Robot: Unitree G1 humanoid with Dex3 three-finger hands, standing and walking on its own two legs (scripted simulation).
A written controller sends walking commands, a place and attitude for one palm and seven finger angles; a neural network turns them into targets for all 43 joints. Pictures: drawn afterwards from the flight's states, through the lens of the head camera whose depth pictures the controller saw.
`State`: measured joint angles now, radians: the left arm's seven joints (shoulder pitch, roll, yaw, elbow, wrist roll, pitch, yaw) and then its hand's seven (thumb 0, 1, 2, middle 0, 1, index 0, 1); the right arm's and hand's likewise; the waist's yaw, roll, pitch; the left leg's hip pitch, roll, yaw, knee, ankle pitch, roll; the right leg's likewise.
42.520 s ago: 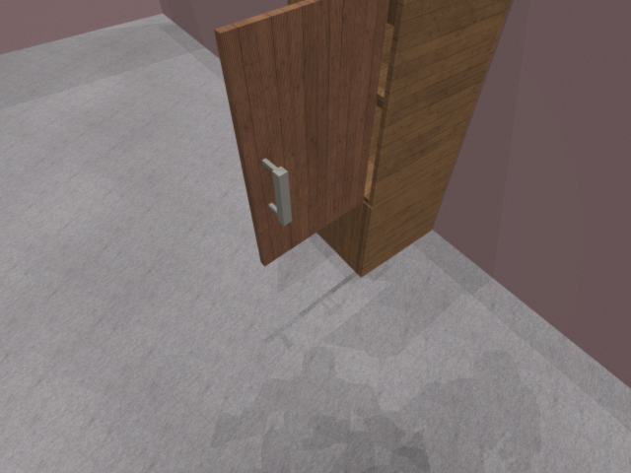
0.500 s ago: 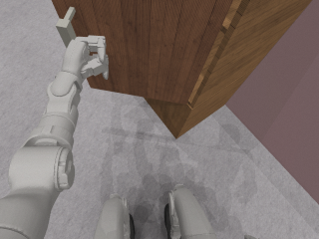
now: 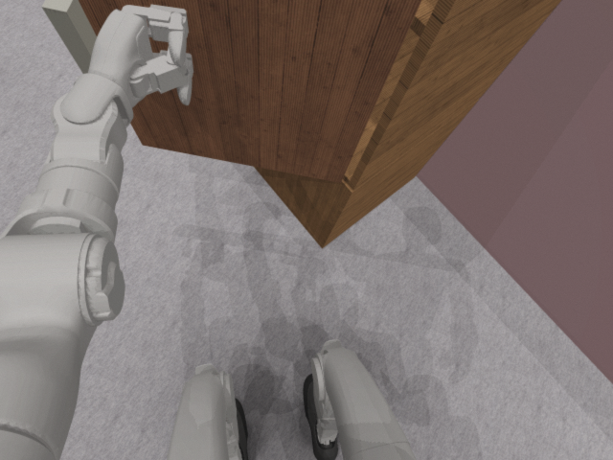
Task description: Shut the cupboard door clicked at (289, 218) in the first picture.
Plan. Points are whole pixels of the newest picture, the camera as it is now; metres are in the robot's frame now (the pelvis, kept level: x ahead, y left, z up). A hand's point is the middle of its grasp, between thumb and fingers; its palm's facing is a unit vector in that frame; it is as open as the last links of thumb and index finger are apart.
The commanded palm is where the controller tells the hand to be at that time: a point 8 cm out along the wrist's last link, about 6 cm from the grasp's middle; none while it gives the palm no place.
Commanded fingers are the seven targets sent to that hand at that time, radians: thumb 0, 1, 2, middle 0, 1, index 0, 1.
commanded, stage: push the door shut along its arc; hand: left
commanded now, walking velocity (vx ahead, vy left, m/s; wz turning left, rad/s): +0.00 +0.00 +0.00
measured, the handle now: (99, 45) +0.60 +0.16 +0.07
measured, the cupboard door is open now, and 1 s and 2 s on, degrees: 42 30 30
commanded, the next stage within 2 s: pull the fist back off the door in 0.22 s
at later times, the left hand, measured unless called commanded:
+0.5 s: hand (198, 37) +0.61 +0.05 +0.06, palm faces +0.04 -1.00 +0.04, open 3.2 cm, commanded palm +0.58 +0.06 +0.07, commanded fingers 0.00 0.90 0.90 -1.30 -1.50 -1.30 -1.50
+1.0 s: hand (217, 92) +0.53 +0.04 +0.07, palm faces +0.03 -1.00 -0.03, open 3.1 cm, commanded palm +0.50 +0.08 +0.07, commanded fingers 0.00 0.90 0.90 -1.30 -1.50 -1.30 -1.50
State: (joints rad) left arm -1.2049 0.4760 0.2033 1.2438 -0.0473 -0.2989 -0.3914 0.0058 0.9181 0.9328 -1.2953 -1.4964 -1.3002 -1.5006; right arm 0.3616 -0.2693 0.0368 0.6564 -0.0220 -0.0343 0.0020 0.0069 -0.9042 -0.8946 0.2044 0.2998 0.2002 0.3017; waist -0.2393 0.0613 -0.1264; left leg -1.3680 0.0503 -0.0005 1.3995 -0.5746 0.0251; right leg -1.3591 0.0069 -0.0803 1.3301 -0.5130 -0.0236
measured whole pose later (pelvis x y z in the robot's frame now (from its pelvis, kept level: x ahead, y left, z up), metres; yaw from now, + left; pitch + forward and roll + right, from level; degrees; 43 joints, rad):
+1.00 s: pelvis +0.03 -0.01 +0.03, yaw +2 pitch +28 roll -1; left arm -0.91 0.14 0.18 1.12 0.04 -0.54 0.21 0.02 0.91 0.90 -1.30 -1.50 -1.30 -1.50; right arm 0.39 -0.25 -0.04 0.65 -0.09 0.02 0.11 0.01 -0.91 -0.90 0.20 0.30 0.20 0.30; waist -0.18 0.05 -0.16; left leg -1.18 0.03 0.02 1.25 -0.56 0.00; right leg -1.20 0.00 -0.06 1.22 -0.52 -0.03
